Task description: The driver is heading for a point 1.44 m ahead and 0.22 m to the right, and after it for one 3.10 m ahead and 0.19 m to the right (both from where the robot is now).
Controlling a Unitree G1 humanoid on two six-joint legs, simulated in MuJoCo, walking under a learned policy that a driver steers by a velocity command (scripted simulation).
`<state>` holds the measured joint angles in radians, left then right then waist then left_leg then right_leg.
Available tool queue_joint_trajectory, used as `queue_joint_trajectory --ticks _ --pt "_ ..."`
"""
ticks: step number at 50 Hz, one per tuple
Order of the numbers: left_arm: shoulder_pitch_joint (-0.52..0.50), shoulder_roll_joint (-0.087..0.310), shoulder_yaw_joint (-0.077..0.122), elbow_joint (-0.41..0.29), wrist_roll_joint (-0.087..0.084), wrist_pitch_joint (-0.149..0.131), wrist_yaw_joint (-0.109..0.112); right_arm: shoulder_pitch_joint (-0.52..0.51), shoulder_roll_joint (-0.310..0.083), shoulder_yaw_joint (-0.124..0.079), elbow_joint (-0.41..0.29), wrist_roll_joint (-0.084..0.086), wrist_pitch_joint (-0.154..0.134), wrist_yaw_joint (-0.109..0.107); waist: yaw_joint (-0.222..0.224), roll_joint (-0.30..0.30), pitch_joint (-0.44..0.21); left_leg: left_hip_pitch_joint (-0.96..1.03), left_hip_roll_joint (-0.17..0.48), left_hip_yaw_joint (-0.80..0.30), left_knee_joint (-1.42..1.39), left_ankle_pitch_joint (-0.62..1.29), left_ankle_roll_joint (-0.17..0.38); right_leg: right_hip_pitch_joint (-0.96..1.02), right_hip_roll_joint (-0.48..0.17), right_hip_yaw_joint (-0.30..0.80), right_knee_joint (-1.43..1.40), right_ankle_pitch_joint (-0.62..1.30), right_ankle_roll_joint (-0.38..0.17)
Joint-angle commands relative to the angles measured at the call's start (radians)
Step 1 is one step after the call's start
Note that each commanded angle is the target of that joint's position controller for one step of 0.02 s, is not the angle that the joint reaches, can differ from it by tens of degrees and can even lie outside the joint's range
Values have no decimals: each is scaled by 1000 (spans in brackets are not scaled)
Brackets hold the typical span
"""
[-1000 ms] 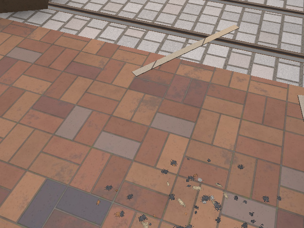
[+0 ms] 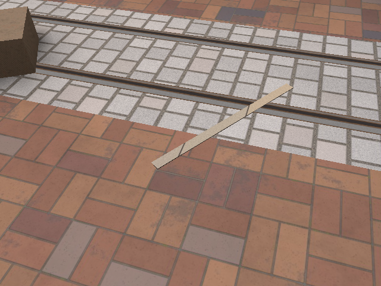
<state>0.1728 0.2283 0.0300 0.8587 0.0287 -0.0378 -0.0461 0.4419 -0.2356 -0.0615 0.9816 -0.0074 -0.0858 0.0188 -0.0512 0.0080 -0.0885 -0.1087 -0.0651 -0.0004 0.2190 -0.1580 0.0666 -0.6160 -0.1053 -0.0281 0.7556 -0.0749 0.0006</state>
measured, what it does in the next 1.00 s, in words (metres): walks ahead: right foot, then left foot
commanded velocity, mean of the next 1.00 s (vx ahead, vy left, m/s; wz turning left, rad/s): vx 0.96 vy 0.00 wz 0.00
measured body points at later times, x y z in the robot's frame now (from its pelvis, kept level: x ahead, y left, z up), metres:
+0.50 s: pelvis +0.33 -0.09 -0.02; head +0.37 -0.10 +0.43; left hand +0.22 +0.15 -0.15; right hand +0.55 -0.30 -0.12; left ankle +0.55 +0.03 -0.70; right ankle +0.15 -0.14 -0.75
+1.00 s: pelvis +0.80 -0.08 -0.03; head +0.84 -0.09 +0.42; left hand +1.06 +0.11 -0.10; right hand +0.68 -0.32 -0.16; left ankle +0.60 -0.02 -0.75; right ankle +1.05 -0.22 -0.70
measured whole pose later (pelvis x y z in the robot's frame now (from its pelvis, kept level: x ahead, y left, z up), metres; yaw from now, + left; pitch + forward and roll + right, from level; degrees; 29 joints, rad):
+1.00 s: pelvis +0.80 -0.08 -0.03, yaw +0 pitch +1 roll +0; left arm -0.06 0.23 -0.02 0.74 0.03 -0.08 -0.06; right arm 0.55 -0.22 -0.02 1.03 0.00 -0.13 0.01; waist -0.10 -0.01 0.05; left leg 0.27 -0.09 0.04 0.04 -0.33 0.09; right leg -0.72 -0.08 -0.10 0.58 0.15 -0.10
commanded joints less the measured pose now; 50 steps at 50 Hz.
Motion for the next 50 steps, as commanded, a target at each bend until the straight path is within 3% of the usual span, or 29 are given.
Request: queue_joint_trajectory --ticks 1,5,6,7,8,9,10,11,12,14,17,20,23,26,28,29,30,31,32,33,34,35,37,38,39,42,45,48,50 --pt "-105 81 18 -93 -10 -14 0 -57 -169 -37 -85 3 -25 -4 21 65 146 -101 301 -218 -191 -327 137 58 4 -10 -117 -8 -8" --pt "-88 94 28 -122 -6 -31 3 -58 -183 -42 -89 -7 -21 -5 29 58 176 -66 321 -192 -120 -335 148 199 37 -61 -263 -152 -56" --pt "-4 96 34 -99 -2 -39 10 -69 -179 -41 -91 -11 -18 -4 71 30 160 -101 292 -152 -23 -256 143 325 64 -78 -316 -162 -68" --pt "193 128 50 -37 7 -55 24 -78 -149 -30 -95 -19 -20 -3 153 -38 73 -208 223 -72 228 -63 129 590 69 -45 -333 -210 -84" --pt "410 244 79 4 37 -67 39 -104 -56 0 -142 -14 -26 0 235 -259 -65 -440 114 45 661 -38 85 860 -162 301 -452 -583 -138" --pt "421 290 92 5 33 -67 35 -154 -25 7 -190 6 -42 3 203 -377 -23 -781 -14 9 895 -281 78 942 -289 728 -608 -814 -178" --pt "314 217 74 -20 29 -65 30 -182 -80 -1 -183 -9 -40 2 156 -168 49 -852 63 -76 1016 -191 99 861 -274 664 -573 -759 -171" --pt "260 168 61 -32 17 -68 22 -194 -91 -2 -179 -14 -40 14 122 -70 54 -818 110 -82 1018 -103 96 787 -225 530 -547 -645 -154" --pt "236 146 54 -33 7 -70 19 -177 -87 0 -171 -21 -35 25 91 -52 54 -763 143 -67 988 -58 80 717 -181 432 -575 -566 -135" --pt "228 97 36 -19 -6 -79 23 -192 -65 8 -173 -47 -7 43 63 -85 114 -732 183 -34 965 2 41 613 -116 305 -631 -420 -117" --pt "301 91 32 22 -15 -91 21 -313 -56 19 -213 -40 20 52 73 -53 186 -781 189 20 911 101 9 575 -67 184 -678 -154 -122" --pt "353 87 26 49 -21 -102 22 -464 -50 34 -270 -33 18 53 87 -45 227 -732 163 82 709 192 -7 553 -29 85 -703 152 -133" --pt "393 101 20 81 -27 -111 36 -559 -32 55 -302 -19 12 56 95 -51 251 -588 123 144 472 271 24 577 -39 29 -773 392 -121" --pt "385 146 20 104 -22 -108 45 -543 -65 51 -297 -13 14 37 58 -93 197 -444 38 180 372 230 75 725 -68 -24 -692 867 -112" --pt "372 192 31 119 -2 -87 63 -387 -118 32 -260 -14 16 17 -33 -155 83 -283 -23 167 372 108 105 811 -101 -30 -450 1162 -106" --pt "346 214 38 121 11 -71 70 -204 -157 14 -205 -13 15 2 -114 -169 -10 -108 -39 145 368 47 121 794 -110 -31 -233 1171 -110" --pt "294 218 43 112 12 -58 74 5 -188 -6 -138 -20 18 -15 -216 -145 -93 119 -1 112 316 18 141 682 -85 -45 55 1027 -114" --pt "288 137 27 88 15 -61 65 156 -266 -31 -109 -39 21 -33 -230 -21 -191 355 216 -130 361 -304 165 437 7 -33 434 499 -132" --pt "423 5 2 55 -46 -80 32 77 -293 -45 -113 -54 21 -20 -49 296 -271 560 441 -768 140 -568 288 20 202 82 762 -360 -97" --pt "306 105 16 37 -39 -86 43 -19 -223 -42 -121 -34 20 -4 -64 121 -138 470 400 -778 31 -559 263 -114 131 140 771 -291 -134" --pt "200 118 19 8 -38 -89 44 -77 -160 -28 -118 -29 8 -1 -43 25 0 313 380 -602 17 -419 245 -128 80 122 717 -201 -140" --pt "174 96 13 3 -29 -87 41 -101 -103 -16 -102 -35 -1 3 -1 -62 78 159 347 -496 -12 -303 223 -82 45 119 650 -177 -139" --pt "187 44 -1 -4 9 -56 19 -111 -60 4 -73 -30 -19 -5 81 -29 131 -46 271 -350 -62 -263 176 13 -1 125 558 -170 -116" --pt "170 31 -5 -11 15 -44 10 -97 -54 7 -59 -19 -29 -6 94 -8 161 -90 249 -308 -93 -249 168 9 -21 117 522 -172 -100" --pt "128 28 -8 -31 19 -36 3 -79 -65 7 -46 -6 -38 -7 98 7 196 -116 238 -269 -124 -225 165 -30 -40 99 486 -158 -85" --pt "-81 51 -17 -112 18 -34 -8 -19 -90 6 -36 3 -53 3 59 -1 272 -143 174 -128 -190 16 149 -114 -55 9 271 20 -58" --pt "-225 32 -38 -160 1 -47 -23 38 -97 10 -24 19 -67 3 19 -4 283 -180 144 -36 -225 327 104 62 -5 -79 -32 243 -67" --pt "-284 57 -38 -176 -9 -50 -17 101 -141 10 1 18 -67 -7 -3 19 254 53 176 4 -222 646 73 97 58 -116 -185 309 -105" --pt "-250 93 -25 -173 1 -51 -3 104 -183 6 7 3 -54 -20 28 75 173 220 207 24 -86 1021 58 150 131 -137 -211 196 -128"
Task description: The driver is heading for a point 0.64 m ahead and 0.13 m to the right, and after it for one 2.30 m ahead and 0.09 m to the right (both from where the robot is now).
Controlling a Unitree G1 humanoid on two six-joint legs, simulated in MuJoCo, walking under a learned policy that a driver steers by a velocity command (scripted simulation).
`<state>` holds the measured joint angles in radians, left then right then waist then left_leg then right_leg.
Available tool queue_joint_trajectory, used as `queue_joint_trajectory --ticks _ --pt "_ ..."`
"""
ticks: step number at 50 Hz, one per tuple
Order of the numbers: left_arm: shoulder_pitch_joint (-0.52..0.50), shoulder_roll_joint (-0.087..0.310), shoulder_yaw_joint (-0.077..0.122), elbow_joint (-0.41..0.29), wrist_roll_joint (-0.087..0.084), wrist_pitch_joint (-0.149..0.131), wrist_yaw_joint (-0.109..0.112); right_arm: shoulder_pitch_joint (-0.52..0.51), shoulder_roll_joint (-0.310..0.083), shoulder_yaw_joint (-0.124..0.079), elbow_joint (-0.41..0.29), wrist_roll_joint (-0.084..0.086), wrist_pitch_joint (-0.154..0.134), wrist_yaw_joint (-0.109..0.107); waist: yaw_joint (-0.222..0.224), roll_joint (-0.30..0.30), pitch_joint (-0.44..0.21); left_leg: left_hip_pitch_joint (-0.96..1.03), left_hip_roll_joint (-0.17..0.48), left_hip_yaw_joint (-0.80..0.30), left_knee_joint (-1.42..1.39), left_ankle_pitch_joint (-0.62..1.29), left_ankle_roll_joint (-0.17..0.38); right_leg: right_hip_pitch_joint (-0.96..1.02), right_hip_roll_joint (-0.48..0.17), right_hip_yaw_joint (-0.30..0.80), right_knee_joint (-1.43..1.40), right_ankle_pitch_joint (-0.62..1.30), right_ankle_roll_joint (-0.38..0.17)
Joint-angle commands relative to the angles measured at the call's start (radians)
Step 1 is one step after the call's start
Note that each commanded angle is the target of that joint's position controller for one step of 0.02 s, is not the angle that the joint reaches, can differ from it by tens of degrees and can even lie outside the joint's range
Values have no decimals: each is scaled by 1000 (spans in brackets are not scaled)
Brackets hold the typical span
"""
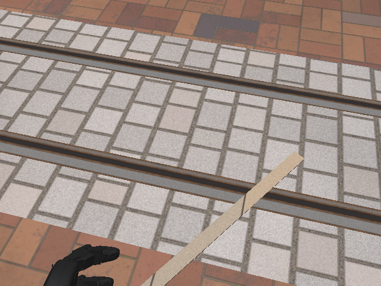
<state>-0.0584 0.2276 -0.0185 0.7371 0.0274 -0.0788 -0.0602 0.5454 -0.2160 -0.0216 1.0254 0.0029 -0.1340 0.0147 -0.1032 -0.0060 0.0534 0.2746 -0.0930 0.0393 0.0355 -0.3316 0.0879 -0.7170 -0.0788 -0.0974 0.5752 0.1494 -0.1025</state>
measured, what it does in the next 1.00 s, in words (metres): walks ahead: right foot, then left foot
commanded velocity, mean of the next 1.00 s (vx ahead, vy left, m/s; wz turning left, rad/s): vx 0.65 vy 0.00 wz -0.23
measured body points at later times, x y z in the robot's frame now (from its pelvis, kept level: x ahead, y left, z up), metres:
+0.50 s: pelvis +0.49 -0.01 +0.00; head +0.54 -0.01 +0.44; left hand +0.40 +0.25 -0.13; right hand +0.76 -0.23 -0.06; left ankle +0.70 +0.10 -0.71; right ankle +0.26 -0.09 -0.72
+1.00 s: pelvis +0.76 -0.06 +0.00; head +0.80 -0.08 +0.45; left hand +1.04 +0.11 -0.07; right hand +0.76 -0.36 -0.13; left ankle +0.71 +0.10 -0.65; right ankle +0.83 -0.18 -0.72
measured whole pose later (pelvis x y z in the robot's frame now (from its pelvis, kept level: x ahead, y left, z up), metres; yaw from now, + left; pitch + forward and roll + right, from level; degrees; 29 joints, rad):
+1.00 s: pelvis +0.76 -0.06 +0.00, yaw -13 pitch +2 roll +1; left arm 0.01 0.24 0.03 0.66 0.03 -0.02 0.01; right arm 0.21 -0.31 -0.06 0.90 0.04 -0.04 0.01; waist -0.07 0.01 0.06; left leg -0.40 0.02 0.01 1.10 -0.60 -0.05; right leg -0.46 -0.03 -0.06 0.56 -0.14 -0.05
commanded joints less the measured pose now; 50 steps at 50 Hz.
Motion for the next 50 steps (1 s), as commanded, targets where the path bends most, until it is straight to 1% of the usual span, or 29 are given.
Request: queue_joint_trajectory --ticks 1,3,4,5,6,7,9,11,13,17,22,24,25,26,27,28,29,31,33,35,37,39,41,44,45,46,47,48,50 --pt "56 123 35 -36 4 -9 21 -8 -225 -37 -34 -21 6 -26 130 124 -33 -117 259 -17 222 1330 30 329 135 -54 -31 -110 -39" --pt "425 193 74 76 1 -3 53 -78 -256 -48 -39 -42 36 -44 316 141 -206 -180 267 0 675 1298 33 676 139 -9 -69 -226 -75" --pt "604 259 101 118 19 4 72 -97 -207 -40 -59 -47 38 -42 372 96 -302 -386 217 4 1017 986 43 915 -6 136 -2 -448 -105" --pt "588 332 126 113 38 3 67 52 -17 0 -100 18 19 -14 211 -309 -475 -835 12 -45 1503 -70 -15 1267 -341 748 -104 -614 -261" --pt "534 260 126 110 18 8 46 -32 -139 -18 -111 24 7 -23 246 -117 -461 -992 41 -145 1556 -61 25 1233 -310 888 -259 -710 -268" --pt "449 205 114 119 11 -3 44 -186 -154 -22 -153 17 5 -26 226 -45 -246 -1051 109 -136 1484 33 35 1056 -263 699 -293 -621 -225" --pt "407 105 90 157 17 -22 44 -245 -106 -12 -180 -12 15 -11 141 49 -78 -963 172 -149 1336 69 36 741 -183 495 -352 -457 -163" --pt "414 67 73 190 5 -34 51 -214 -57 0 -180 -41 51 14 72 13 -22 -886 197 -141 1259 64 11 567 -127 386 -417 -476 -124" --pt "442 86 74 211 -22 -47 48 -312 -52 7 -232 -62 61 30 62 -24 50 -950 243 -91 1149 93 -23 497 -89 349 -481 -445 -138" --pt "471 129 88 199 -29 -58 43 -557 -66 28 -338 -50 45 50 99 1 120 -835 213 -8 711 386 -74 376 -5 236 -548 -182 -134" --pt "545 208 105 207 -35 -55 45 -645 -130 16 -374 -32 42 29 138 -34 48 -698 129 13 500 453 -49 654 -53 259 -468 232 -96" --pt "555 250 115 210 -22 -37 55 -463 -190 -8 -329 -47 28 1 66 -75 -82 -510 59 11 467 325 -25 745 -29 256 -150 563 -42" --pt "515 261 121 198 -31 -30 61 -284 -216 -21 -283 -55 14 -15 -27 -82 -163 -305 104 -14 424 412 -21 653 17 247 102 482 -9" --pt "508 178 107 158 -39 -27 65 -119 -292 -42 -266 -81 5 -34 -66 -41 -313 -39 313 -160 507 502 -13 463 79 229 409 134 7" --pt "679 -6 68 122 -105 -14 87 -115 -363 -60 -278 -111 8 -21 34 276 -540 272 723 -566 540 923 109 136 197 136 829 -774 42" --pt "625 148 99 121 -66 4 101 -130 -298 -62 -298 -63 31 -13 14 155 -617 206 635 -577 532 948 116 117 136 175 892 -716 24" --pt "510 111 90 69 -70 6 92 -242 -202 -37 -327 -7 28 -13 -4 264 -469 147 548 -423 481 926 123 -12 76 230 890 -713 75" --pt "430 154 115 51 -75 29 89 -353 -142 -30 -305 -5 30 -23 62 148 -229 -146 455 -207 406 840 83 -14 0 174 812 -589 114" --pt "442 92 116 21 -80 68 83 -428 -116 -31 -291 -16 24 -25 134 136 -129 -360 426 -82 307 740 65 82 -44 150 718 -544 116" --pt "386 35 97 -24 -60 81 79 -463 -139 -42 -264 -11 16 -20 149 106 -49 -518 413 -31 231 812 108 141 -33 132 545 -536 119" --pt "364 25 84 -41 -44 67 67 -488 -186 -56 -249 -6 14 -24 163 84 -73 -572 360 50 223 847 116 262 3 110 300 -363 99" --pt "327 41 78 -31 -27 52 43 -459 -195 -58 -221 25 15 -19 142 78 -120 -527 327 63 239 802 116 354 41 92 130 -182 87" --pt "256 85 82 -52 -16 42 29 -444 -235 -66 -197 48 21 -11 138 64 -111 -469 339 9 275 757 102 363 53 111 37 -133 71" --pt "258 174 109 -44 2 23 40 -417 -261 -70 -175 46 39 -11 168 44 -128 -447 283 -34 448 665 29 498 91 85 -125 -5 33" --pt "284 252 131 -44 10 22 58 -378 -231 -60 -176 28 40 -11 165 -13 -173 -513 209 -2 586 505 -27 627 5 136 -103 383 1" --pt "332 312 139 -67 48 34 83 -315 -157 -34 -194 8 41 -9 168 -191 -305 -761 105 42 915 -28 -107 895 -289 366 -29 850 -147" --pt "333 266 117 -96 42 50 86 -214 -142 -29 -172 24 57 -6 160 -273 -468 -843 77 -79 1172 -461 -132 981 -428 483 -11 1000 -266" --pt "299 235 113 -108 10 65 79 -204 -225 -56 -172 44 78 -2 158 -188 -467 -884 119 -113 1266 -417 -140 907 -403 429 -61 720 -276" --pt "192 184 102 -108 -21 71 83 -298 -223 -72 -196 44 126 -22 121 -95 -270 -956 185 -78 1232 -266 -157 703 -295 326 -184 142 -187"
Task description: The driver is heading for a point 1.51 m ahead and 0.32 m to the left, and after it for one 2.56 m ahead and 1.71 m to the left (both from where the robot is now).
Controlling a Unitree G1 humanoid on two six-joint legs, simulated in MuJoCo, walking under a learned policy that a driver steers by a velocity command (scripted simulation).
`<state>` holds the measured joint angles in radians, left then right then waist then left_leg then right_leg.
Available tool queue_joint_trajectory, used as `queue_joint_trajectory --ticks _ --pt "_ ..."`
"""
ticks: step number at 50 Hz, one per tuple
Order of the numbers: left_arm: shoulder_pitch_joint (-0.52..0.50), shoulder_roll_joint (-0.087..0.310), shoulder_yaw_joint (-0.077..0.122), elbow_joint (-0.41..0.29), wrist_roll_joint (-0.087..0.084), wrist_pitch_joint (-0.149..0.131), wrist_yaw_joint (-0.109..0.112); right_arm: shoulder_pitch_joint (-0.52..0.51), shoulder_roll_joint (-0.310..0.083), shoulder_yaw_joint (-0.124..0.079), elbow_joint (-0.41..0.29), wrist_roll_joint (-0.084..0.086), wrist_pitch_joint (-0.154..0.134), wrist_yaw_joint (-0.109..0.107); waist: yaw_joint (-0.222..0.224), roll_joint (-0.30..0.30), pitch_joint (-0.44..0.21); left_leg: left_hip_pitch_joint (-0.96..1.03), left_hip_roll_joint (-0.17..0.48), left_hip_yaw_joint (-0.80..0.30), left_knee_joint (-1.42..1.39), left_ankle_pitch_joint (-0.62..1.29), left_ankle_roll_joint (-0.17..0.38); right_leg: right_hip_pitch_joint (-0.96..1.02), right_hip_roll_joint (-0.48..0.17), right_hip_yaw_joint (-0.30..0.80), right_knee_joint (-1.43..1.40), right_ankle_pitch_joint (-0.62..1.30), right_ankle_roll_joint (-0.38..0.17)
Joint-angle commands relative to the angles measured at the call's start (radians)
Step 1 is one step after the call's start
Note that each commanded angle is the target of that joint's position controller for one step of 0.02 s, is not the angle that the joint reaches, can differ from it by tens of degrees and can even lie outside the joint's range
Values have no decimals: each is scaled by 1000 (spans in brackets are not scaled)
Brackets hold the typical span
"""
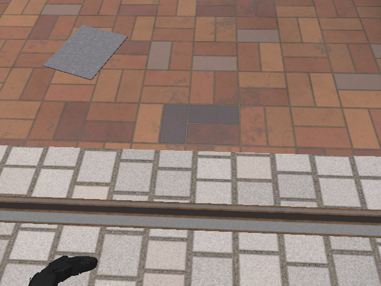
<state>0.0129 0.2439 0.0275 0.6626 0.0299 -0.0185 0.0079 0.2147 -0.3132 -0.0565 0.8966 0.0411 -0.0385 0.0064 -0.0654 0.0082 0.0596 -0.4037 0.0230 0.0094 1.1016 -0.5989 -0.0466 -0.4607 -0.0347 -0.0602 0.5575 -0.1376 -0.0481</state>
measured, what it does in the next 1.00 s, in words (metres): steps on the spot: left foot, then right foot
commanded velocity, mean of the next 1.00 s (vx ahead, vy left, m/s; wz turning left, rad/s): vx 0.03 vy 0.00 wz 0.18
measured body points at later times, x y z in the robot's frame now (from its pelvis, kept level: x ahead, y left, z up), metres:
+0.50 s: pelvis +0.03 +0.06 +0.02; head +0.05 +0.11 +0.46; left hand +0.08 +0.39 -0.10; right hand +0.26 -0.17 -0.06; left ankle +0.02 +0.13 -0.73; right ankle +0.11 -0.09 -0.63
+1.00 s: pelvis +0.07 +0.01 +0.00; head +0.13 -0.01 +0.45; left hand +0.15 +0.33 -0.09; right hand +0.29 -0.24 -0.11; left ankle +0.01 +0.14 -0.67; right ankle +0.07 -0.08 -0.73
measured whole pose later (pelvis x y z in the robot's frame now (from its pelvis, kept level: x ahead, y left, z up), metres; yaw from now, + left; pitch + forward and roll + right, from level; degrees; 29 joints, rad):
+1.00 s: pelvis +0.07 +0.01 +0.00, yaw +8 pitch +3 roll +1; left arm 0.19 0.31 0.09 0.73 0.00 0.01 -0.02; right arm 0.07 -0.31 -0.10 0.73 -0.01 0.03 -0.04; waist 0.02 0.04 0.07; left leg -0.44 0.02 0.01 0.98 -0.53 -0.04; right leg -0.32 0.03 -0.01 0.59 -0.33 -0.06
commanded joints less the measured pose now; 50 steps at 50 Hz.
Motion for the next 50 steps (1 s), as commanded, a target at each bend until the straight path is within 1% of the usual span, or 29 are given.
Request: queue_joint_trajectory --ticks 1,3,5,9,11,13,14,15,16,17,18,19,20,21,23,26,29,31,33,34,37,40,43,45,46,47,48,49,50 --pt "75 150 53 -31 -18 10 21 35 -116 -42 -68 -3 58 -27 57 -120 -216 -235 81 -38 150 51 -37 330 -312 236 -214 306 -212" --pt "16 150 59 -27 4 8 31 62 -66 -39 -86 -13 89 -39 20 -137 -172 -146 73 0 110 129 -52 185 -295 134 -278 204 -197" --pt "-6 146 64 -20 5 -1 41 40 -46 -40 -117 -21 96 -40 19 -132 -177 -118 85 10 14 191 -42 178 -303 68 -291 183 -192" --pt "-19 173 80 4 -13 2 52 -7 -46 -41 -166 -23 97 -9 28 -144 -212 -12 86 45 -205 288 4 221 -330 -22 -270 172 -162" --pt "-11 183 87 22 -30 7 45 -11 -66 -53 -183 -23 105 6 26 -154 -209 26 72 73 -289 281 34 257 -348 -41 -242 137 -135" --pt "-24 180 90 39 -52 16 36 32 -68 -65 -178 -25 113 11 -6 -136 -200 118 39 111 -441 349 80 249 -336 -82 -160 54 -75" --pt "8 150 87 60 -61 23 31 67 -90 -80 -165 -33 114 4 -12 -78 -174 176 17 79 -531 403 121 202 -286 -117 -52 -66 -19" --pt "56 117 84 76 -45 35 25 95 -179 -106 -171 -41 107 -13 3 152 -97 232 137 -153 -701 674 196 37 -176 -206 198 -260 71" --pt "-7 95 75 0 -9 35 33 82 -305 -122 -210 -62 87 -18 38 374 -61 314 325 -566 -769 823 374 -295 -4 -121 490 -550 151" --pt "-103 119 81 -21 -3 29 39 92 -282 -120 -215 -84 55 -5 -19 229 -142 296 340 -594 -806 694 418 -337 19 77 633 -535 127" --pt "-100 130 87 -20 -26 24 44 51 -268 -114 -223 -74 30 -2 16 168 -129 296 293 -525 -815 604 366 -355 16 125 640 -432 95" --pt "-67 141 94 5 -26 20 55 -10 -240 -109 -236 -45 24 -10 54 113 -121 284 247 -459 -803 560 305 -352 1 148 618 -331 80" --pt "-29 167 103 27 -17 20 63 -70 -184 -91 -254 -24 31 -22 77 110 -130 275 237 -401 -778 578 265 -340 -12 153 602 -264 80" --pt "-4 170 106 41 -12 19 61 -94 -144 -76 -267 -24 38 -33 87 122 -160 249 216 -358 -763 627 249 -287 -7 146 613 -221 83" --pt "23 145 101 54 -17 16 52 -67 -113 -61 -273 -37 44 -46 81 100 -207 263 189 -314 -747 704 244 -236 11 135 615 -162 91" --pt "40 113 82 67 -27 20 43 -43 -91 -43 -264 -43 39 -52 66 92 -210 312 184 -266 -747 731 248 -219 -2 126 512 -120 109" --pt "65 75 59 98 -28 27 23 -79 -15 -7 -238 -69 31 -45 60 113 -189 246 162 -188 -778 610 234 -51 -58 121 297 -69 122" --pt "55 105 60 94 -38 28 11 -80 -52 -12 -216 -85 26 -34 39 134 -135 183 172 -176 -802 553 252 35 -51 89 225 -108 120" --pt "35 167 73 67 -51 28 6 -75 -125 -33 -205 -78 34 -33 17 133 -79 213 214 -209 -798 556 281 -17 -31 66 232 -202 111" --pt "36 178 76 57 -56 26 5 -67 -141 -40 -201 -71 41 -37 10 123 -66 252 241 -230 -787 599 294 -56 -30 68 246 -241 107" --pt "70 153 73 48 -59 26 -3 -72 -123 -43 -202 -59 56 -52 16 91 -88 370 306 -247 -737 815 315 -123 -45 75 299 -319 105" --pt "104 131 70 46 -65 32 -14 -117 -111 -48 -222 -57 64 -58 36 87 -124 395 308 -182 -704 947 301 -80 -40 41 281 -332 99" --pt "133 127 71 39 -70 39 -30 -143 -119 -58 -230 -46 71 -57 57 109 -150 386 294 -100 -665 975 266 14 -12 -10 164 -273 76" --pt "195 128 78 48 -69 41 -40 -164 -120 -64 -229 -26 74 -58 101 116 -168 341 264 -21 -579 910 203 145 24 -48 -26 -112 36" --pt "233 161 94 52 -62 41 -30 -122 -103 -65 -211 -23 69 -53 115 60 -173 252 213 41 -464 779 129 263 25 18 -132 52 -9" --pt "281 290 131 39 -54 37 -11 -134 -62 -57 -238 -57 63 -49 106 -181 -188 -27 95 132 -177 402 24 463 -176 348 -184 423 -115" --pt "299 368 139 20 -22 22 -15 -238 -18 -41 -307 -84 48 -43 112 -327 -222 -305 -79 27 29 -103 -24 562 -355 653 -160 759 -315" --pt "295 319 130 1 -6 6 -21 -257 -61 -49 -306 -68 35 -37 149 -165 -277 -343 -53 -98 143 -90 -17 578 -351 609 -176 655 -344" --pt "240 292 123 -6 -21 -3 -17 -245 -81 -57 -293 -46 29 -34 108 -105 -220 -365 -34 -116 146 13 -3 548 -275 514 -174 566 -281"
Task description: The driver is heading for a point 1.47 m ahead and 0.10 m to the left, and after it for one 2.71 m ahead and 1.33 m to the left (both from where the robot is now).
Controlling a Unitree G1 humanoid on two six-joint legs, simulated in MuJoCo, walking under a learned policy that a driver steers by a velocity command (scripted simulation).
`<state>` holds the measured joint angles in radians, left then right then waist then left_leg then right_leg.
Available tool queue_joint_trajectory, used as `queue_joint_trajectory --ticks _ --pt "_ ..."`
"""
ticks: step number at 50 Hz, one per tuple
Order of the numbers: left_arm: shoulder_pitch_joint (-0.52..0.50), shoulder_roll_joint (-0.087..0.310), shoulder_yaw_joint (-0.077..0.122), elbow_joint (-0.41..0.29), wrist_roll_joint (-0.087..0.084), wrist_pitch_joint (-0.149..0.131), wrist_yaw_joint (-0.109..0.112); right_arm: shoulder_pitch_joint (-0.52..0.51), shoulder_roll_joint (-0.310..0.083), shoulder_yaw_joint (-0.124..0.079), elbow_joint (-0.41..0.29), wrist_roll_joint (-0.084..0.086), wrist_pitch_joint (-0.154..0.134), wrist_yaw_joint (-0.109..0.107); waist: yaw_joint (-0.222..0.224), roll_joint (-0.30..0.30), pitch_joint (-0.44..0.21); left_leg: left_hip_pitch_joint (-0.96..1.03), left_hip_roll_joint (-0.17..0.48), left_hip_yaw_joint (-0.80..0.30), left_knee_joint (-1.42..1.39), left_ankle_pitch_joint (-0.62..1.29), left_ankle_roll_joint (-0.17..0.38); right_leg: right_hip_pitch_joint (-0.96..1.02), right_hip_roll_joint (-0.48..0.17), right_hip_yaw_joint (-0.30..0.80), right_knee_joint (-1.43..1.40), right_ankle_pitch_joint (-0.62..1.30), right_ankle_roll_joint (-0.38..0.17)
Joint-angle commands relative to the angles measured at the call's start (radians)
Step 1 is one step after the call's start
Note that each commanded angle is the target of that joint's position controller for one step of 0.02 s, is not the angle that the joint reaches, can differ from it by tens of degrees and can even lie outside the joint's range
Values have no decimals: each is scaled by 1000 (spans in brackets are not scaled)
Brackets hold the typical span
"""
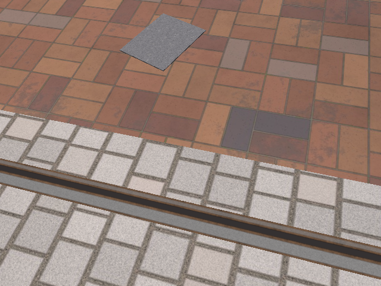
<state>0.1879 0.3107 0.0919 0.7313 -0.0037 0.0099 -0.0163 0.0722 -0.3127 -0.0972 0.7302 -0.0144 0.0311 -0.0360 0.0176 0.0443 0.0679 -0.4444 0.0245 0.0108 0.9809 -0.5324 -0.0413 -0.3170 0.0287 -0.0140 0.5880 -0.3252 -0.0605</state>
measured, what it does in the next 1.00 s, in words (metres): walks ahead, turning left: left foot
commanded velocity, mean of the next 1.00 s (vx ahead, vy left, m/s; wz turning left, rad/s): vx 0.00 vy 0.00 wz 0.22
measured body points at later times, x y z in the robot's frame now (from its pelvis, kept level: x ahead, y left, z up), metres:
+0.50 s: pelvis +0.06 +0.00 +0.00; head +0.09 +0.00 +0.45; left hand +0.26 +0.24 -0.09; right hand +0.17 -0.29 -0.10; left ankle +0.07 +0.12 -0.71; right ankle -0.01 -0.09 -0.73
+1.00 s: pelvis +0.12 +0.03 +0.01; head +0.15 +0.06 +0.46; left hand +0.20 +0.35 -0.09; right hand +0.38 -0.19 -0.06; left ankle +0.07 +0.12 -0.73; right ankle +0.21 -0.10 -0.70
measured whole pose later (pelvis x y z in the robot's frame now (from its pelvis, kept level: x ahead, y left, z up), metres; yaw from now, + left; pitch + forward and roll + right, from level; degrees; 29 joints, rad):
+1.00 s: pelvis +0.12 +0.03 +0.01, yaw +18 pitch +2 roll -2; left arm 0.12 0.32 0.08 0.70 0.00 -0.01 0.00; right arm 0.14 -0.32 -0.06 0.60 0.00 0.05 -0.04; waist 0.00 -0.02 0.03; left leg -0.23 -0.13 -0.29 0.52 -0.29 0.05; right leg -0.46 0.03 0.08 0.74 -0.29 0.09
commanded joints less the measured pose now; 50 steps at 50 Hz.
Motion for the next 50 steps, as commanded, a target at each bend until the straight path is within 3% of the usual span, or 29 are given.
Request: queue_joint_trajectory --ticks 1,2,3,5,9,11,14,15,17,19,23,26,27,28,29,30,31,32,33,34,36,41,45,48,50 --pt "10 203 55 -85 -13 -27 18 -78 -85 -20 -106 7 -42 1 -3 -96 -193 -335 -20 -116 225 34 -9 368 -282 407 -203 669 -210" --pt "-22 177 44 -98 -32 -18 28 -69 -97 -25 -99 0 -39 -7 -15 -104 -174 -318 -8 -121 185 87 -14 331 -258 381 -211 639 -182" --pt "-27 171 40 -109 -35 -8 38 -61 -91 -25 -100 0 -38 -7 -24 -121 -173 -274 -21 -117 181 131 -23 290 -230 370 -214 643 -173" --pt "-12 176 41 -124 -25 3 49 -38 -72 -21 -97 5 -41 -3 -26 -126 -185 -250 -50 -115 144 191 -38 280 -200 367 -211 636 -167" --pt "8 162 29 -133 -14 13 61 -31 -68 -15 -85 12 -39 -4 -4 -159 -179 -230 -44 -100 17 251 -64 277 -190 355 -191 614 -148" --pt "-8 135 13 -136 -1 16 62 -15 -68 -10 -74 15 -36 3 2 -178 -178 -192 -16 -83 -29 282 -68 262 -194 327 -192 590 -139" --pt "-37 52 -29 -118 27 7 52 -2 -41 7 -62 15 -39 20 6 -181 -163 -52 42 -70 -157 315 -56 192 -189 275 -204 577 -130" --pt "-41 55 -33 -110 34 3 46 -2 -42 9 -61 18 -41 26 13 -190 -147 -5 44 -55 -192 311 -48 168 -192 262 -213 580 -132" --pt "-45 107 -21 -98 39 1 37 -17 -87 1 -76 30 -43 32 29 -197 -99 3 28 -25 -209 255 -28 162 -212 266 -217 585 -149" --pt "-33 154 -4 -90 29 11 41 -28 -121 -6 -101 43 -45 38 43 -182 -64 -72 14 -20 -197 155 -11 224 -253 293 -194 633 -176" --pt "-43 144 7 -96 10 32 61 14 -93 2 -118 51 -47 59 32 -148 -84 -135 14 -13 -200 84 2 357 -314 300 -132 821 -193" --pt "-85 134 13 -115 -2 40 66 69 -83 2 -118 55 -43 71 2 -152 -122 -39 -14 36 -307 133 22 354 -292 224 -73 898 -157" --pt "-105 132 14 -121 -11 37 68 111 -85 -3 -111 52 -44 71 -27 -150 -145 40 -39 55 -399 207 41 332 -263 177 -17 917 -129" --pt "-110 126 15 -120 -23 29 70 172 -106 -14 -103 43 -48 65 -67 -128 -179 167 -55 31 -529 368 77 276 -210 112 96 906 -75" --pt "-105 108 14 -137 -3 12 68 232 -200 -44 -112 35 -53 51 -83 18 -232 387 70 -225 -584 723 162 61 -107 52 323 588 16" --pt "-151 44 -4 -192 59 -7 57 252 -314 -63 -125 18 -57 50 -49 270 -254 568 326 -628 -577 1174 377 -304 110 21 584 -298 101" --pt "-141 77 -1 -176 45 -23 44 273 -228 -41 -132 7 -61 51 -90 140 -324 598 353 -626 -577 1132 433 -338 64 159 694 -380 103" --pt "-143 91 3 -169 17 -28 34 209 -197 -36 -138 18 -62 45 -59 68 -238 550 290 -511 -566 1080 385 -372 32 164 716 -301 107" --pt "-146 88 5 -157 13 -29 34 161 -184 -36 -146 39 -53 37 -43 5 -199 515 220 -438 -571 987 328 -388 13 151 664 -226 113" --pt "-157 94 10 -156 18 -28 39 127 -178 -33 -159 54 -40 28 -35 -6 -175 489 187 -414 -579 931 295 -391 -2 148 608 -167 122" --pt "-152 82 10 -155 13 -25 34 111 -186 -32 -172 53 -20 13 -16 23 -166 420 133 -399 -596 912 278 -325 20 133 533 -97 143" --pt "-154 70 7 -142 7 -31 41 123 -208 -43 -183 46 0 -5 -22 68 -178 392 95 -457 -576 833 250 -287 59 144 314 -15 171" --pt "-151 79 8 -126 4 -33 36 106 -183 -28 -192 32 10 -11 -42 111 -189 337 91 -462 -536 810 223 -206 37 130 233 42 173" --pt "-131 82 2 -117 1 -39 22 99 -130 3 -186 12 12 -5 -58 123 -192 323 121 -440 -504 855 228 -136 -16 94 189 34 151" --pt "-121 56 -10 -112 1 -47 8 87 -63 36 -170 1 5 4 -52 115 -176 271 120 -420 -511 807 223 -20 -46 78 81 63 128"
Velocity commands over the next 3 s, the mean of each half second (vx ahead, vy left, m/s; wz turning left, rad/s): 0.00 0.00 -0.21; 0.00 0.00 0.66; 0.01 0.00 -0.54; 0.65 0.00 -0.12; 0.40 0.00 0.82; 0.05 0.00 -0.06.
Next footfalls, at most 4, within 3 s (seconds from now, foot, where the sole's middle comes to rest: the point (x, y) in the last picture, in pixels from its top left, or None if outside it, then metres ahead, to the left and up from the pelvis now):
0.58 left None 0.11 0.12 -0.77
1.06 right None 0.24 -0.08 -0.77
1.40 left None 0.19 0.15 -0.77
1.92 right None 0.35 -0.17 -0.77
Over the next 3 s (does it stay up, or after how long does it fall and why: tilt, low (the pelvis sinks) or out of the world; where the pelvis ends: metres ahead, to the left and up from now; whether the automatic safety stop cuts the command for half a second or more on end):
stays up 0.68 -0.11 0.01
